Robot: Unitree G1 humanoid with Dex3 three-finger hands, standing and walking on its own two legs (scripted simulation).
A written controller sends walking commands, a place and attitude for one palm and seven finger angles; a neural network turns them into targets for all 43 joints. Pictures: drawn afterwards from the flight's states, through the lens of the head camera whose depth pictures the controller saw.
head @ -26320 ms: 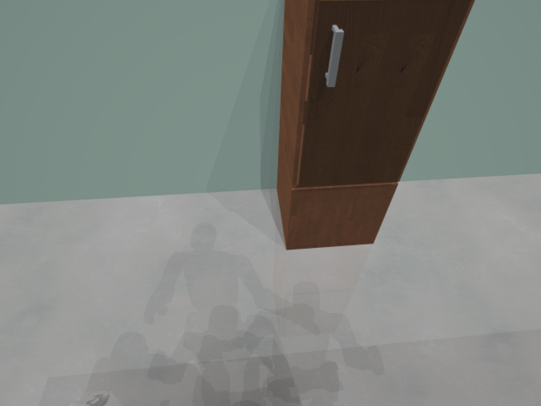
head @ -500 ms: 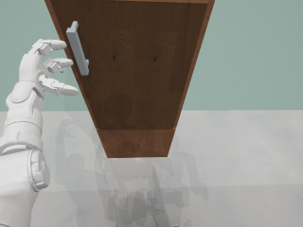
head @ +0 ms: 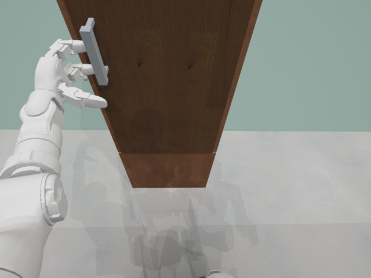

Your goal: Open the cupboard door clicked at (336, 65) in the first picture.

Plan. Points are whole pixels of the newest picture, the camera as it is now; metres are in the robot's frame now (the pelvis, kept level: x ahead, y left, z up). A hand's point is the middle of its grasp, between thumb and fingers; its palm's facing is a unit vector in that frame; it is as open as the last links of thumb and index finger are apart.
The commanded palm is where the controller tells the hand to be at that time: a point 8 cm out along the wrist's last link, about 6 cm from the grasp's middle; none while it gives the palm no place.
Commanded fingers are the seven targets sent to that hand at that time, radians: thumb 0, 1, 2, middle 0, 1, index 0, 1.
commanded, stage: slide the fingers in behind the handle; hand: left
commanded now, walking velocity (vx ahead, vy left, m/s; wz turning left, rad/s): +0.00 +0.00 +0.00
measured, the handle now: (97, 53) +0.57 +0.17 +0.15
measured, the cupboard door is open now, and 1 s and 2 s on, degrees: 0 0 0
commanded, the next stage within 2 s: move the hooked fingers beside the handle in 0.60 s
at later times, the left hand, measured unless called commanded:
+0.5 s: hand (88, 80) +0.49 +0.18 +0.15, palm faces +0.02 -1.00 -0.02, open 14.5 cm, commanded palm +0.46 +0.19 +0.15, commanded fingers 0.00 -0.50 0.30 -0.30 -1.20 -0.30 -1.20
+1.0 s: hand (88, 81) +0.49 +0.18 +0.15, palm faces +0.02 -1.00 -0.02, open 14.6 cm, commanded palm +0.46 +0.21 +0.15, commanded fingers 0.00 -0.50 0.30 -0.30 -1.20 -0.30 -1.20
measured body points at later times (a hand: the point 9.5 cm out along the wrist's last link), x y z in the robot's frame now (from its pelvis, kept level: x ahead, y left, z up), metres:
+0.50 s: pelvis +0.01 +0.00 +0.00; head +0.07 +0.00 +0.45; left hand +0.48 +0.23 +0.15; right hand +0.06 -0.26 -0.12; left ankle -0.03 +0.08 -0.71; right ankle +0.02 -0.11 -0.71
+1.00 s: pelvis +0.01 -0.01 +0.00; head +0.07 +0.00 +0.45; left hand +0.48 +0.23 +0.15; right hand +0.05 -0.27 -0.12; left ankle -0.03 +0.08 -0.71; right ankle +0.02 -0.11 -0.71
